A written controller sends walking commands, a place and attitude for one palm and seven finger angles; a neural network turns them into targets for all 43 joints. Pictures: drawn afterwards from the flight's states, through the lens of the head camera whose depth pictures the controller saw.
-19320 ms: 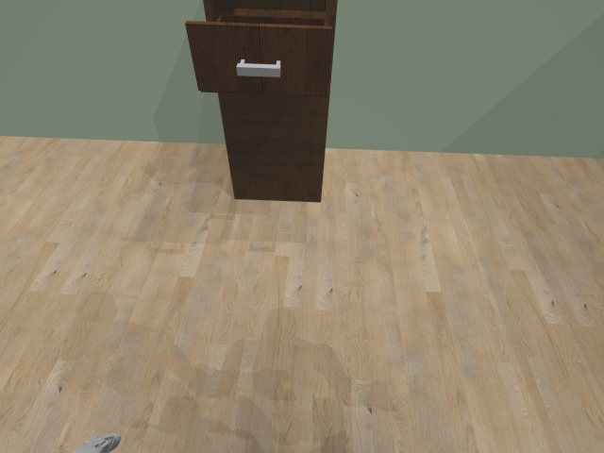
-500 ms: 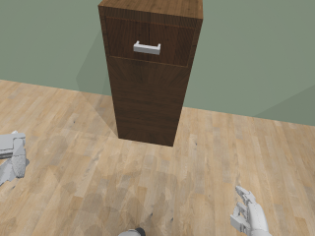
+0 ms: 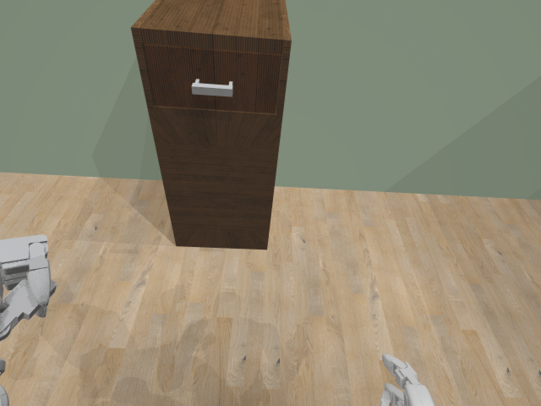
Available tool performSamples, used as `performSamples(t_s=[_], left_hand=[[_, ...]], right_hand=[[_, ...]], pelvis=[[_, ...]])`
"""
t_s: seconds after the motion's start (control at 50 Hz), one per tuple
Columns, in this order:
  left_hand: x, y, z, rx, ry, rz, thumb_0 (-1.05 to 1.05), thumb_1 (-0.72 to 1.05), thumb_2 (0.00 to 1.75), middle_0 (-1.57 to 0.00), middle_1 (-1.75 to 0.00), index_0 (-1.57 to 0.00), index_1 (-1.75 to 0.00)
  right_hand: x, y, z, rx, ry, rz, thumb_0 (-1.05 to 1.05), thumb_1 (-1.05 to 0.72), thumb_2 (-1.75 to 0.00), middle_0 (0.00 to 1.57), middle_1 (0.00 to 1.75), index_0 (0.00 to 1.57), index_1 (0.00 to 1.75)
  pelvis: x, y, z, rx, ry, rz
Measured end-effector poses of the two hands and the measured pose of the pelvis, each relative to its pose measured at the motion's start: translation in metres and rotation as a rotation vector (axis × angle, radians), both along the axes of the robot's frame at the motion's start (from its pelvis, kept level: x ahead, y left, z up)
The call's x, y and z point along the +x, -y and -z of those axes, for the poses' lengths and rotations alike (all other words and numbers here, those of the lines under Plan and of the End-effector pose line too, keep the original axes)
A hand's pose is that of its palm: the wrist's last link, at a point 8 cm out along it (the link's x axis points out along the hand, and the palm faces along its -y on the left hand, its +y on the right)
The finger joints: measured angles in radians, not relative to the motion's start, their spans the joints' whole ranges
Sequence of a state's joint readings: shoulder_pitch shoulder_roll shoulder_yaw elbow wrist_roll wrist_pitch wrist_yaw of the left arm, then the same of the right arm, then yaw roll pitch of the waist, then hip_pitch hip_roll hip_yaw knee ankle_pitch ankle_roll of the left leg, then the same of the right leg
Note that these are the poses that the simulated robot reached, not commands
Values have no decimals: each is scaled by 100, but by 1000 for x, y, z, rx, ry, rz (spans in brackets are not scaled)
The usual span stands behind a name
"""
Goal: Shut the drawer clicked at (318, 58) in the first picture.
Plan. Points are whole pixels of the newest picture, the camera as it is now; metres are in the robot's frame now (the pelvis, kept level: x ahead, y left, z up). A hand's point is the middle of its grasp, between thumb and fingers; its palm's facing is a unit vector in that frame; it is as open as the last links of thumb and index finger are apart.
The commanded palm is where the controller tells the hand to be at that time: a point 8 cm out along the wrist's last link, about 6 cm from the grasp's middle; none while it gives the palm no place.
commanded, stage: stop stepping back and stand still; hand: left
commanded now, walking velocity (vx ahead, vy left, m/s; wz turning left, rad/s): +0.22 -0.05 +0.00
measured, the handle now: (213, 86) +0.93 +0.16 +0.04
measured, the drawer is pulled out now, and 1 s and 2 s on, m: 0.00 0.00 0.00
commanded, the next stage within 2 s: let the arm hang, fingers relaxed in 0.26 s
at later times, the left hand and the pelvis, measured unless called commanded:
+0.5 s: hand (104, 369) +0.19 +0.23 -0.03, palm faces +0.13 -0.92 -0.38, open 3.1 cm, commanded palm none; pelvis -0.02 +0.01 -0.02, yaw +3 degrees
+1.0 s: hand out of the picture -0.04 +0.23 -0.16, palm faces +0.07 -0.96 -0.27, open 5.9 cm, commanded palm none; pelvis -0.02 +0.02 +0.00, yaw +3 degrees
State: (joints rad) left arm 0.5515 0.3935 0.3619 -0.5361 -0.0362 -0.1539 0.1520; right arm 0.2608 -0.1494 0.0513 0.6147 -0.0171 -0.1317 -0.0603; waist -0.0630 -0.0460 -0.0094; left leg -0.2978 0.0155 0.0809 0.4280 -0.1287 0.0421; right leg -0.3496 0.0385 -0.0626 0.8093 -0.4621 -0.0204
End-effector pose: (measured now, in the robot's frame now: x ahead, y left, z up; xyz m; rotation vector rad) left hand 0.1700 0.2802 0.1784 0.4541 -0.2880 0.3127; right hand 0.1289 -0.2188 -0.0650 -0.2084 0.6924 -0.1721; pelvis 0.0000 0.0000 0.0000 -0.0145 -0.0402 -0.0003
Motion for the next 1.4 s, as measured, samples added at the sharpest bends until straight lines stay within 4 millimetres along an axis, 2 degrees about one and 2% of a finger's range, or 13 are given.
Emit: performSamples(t_s=[0.1, 0.18, 0.28, 0.38, 0.44, 0.5, 0.58, 0.62, 0.64, 0.82, 0.94, 1.14, 1.4], left_hand=[[-31, 28, -6, 129, -64, 92, 1, 89, 90, -140, -160, -140, -159], [-44, 17, -14, 158, -14, 47, 1, 89, 90, -140, -160, -141, -159], [-39, -5, -7, 57, 33, -83, 1, 89, 90, -140, -160, -141, -159], [-23, -3, 15, 4, -2, -39, 1, 89, 90, -140, -160, -141, -159], [2, -6, 88, -87, -332, -31, 0, 90, 90, -139, -159, -140, -158], [-4, 4, 179, -202, -707, -62, 0, 91, 90, -134, -154, -134, -154], [-62, 35, 272, -349, -1115, -67, 1, 91, 90, -123, -143, -123, -143], [-96, 47, 300, -421, -1249, -95, 1, 91, 90, -116, -138, -117, -136], [-106, 41, 304, -442, -1258, -150, 1, 91, 90, -113, -137, -113, -132], [-193, 8, 310, -459, -1522, -313, 1, 91, 90, -80, -101, -80, -96], [-219, 6, 308, -465, -1606, -348, 1, 91, 90, -56, -72, -57, -70], [-203, 17, 312, -480, -1595, -310, 0, 91, 90, -27, -38, -27, -38], [-168, 29, 313, -477, -1548, -260, 0, 91, 90, -20, -30, -20, -30]], right_hand=[[-26, 21, 14, -6, -56, 29, 1, -90, -90, 20, 30, 21, 30], [-38, 37, 27, -44, -158, 29, 2, -90, -90, 20, 30, 21, 30], [-38, 45, 18, -73, -127, 69, 2, -90, -90, 20, 30, 21, 30], [-19, 38, 17, -91, -55, 33, 2, -90, -90, 20, 30, 20, 30], [-11, 30, 34, -40, -119, -32, 1, -90, -90, 19, 30, 20, 30], [-11, 21, 53, 8, -182, -63, 1, -90, -90, 20, 30, 20, 30], [-30, 8, 66, 54, -290, -54, 1, -90, -90, 20, 30, 20, 30], [-46, 4, 69, 57, -363, -46, 1, -90, -90, 20, 30, 20, 30], [-56, 1, 70, 55, -404, -46, 1, -90, -90, 20, 30, 20, 30], [-121, 3, 76, 42, -643, -2, 1, -92, -90, 20, 30, 20, 30], [-140, 0, 80, 59, -689, 20, 1, -91, -90, 20, 30, 20, 30], [-152, -10, 83, 89, -708, 40, 1, -90, -90, 19, 30, 20, 30], [-150, -11, 83, 104, -715, 64, 1, -90, -90, 19, 30, 20, 30]], pelvis=[[-10, 8, 7, 25, -31, 10], [-19, 10, 9, 27, -25, 17], [-10, 5, 3, 40, -47, 15], [-7, -9, 10, 27, -43, -8], [-12, -14, 11, 33, -47, -40], [-16, -11, 16, 51, -47, -54], [-18, -7, 17, 35, -26, -62], [-18, -7, 15, 24, -21, -64], [-19, -6, 14, 20, -20, -68], [-23, -12, 2, 5, -25, -63], [-24, -17, -1, 10, -16, -56], [-23, -19, -2, 16, -16, -46], [-16, -16, -3, 17, -13, -40]])
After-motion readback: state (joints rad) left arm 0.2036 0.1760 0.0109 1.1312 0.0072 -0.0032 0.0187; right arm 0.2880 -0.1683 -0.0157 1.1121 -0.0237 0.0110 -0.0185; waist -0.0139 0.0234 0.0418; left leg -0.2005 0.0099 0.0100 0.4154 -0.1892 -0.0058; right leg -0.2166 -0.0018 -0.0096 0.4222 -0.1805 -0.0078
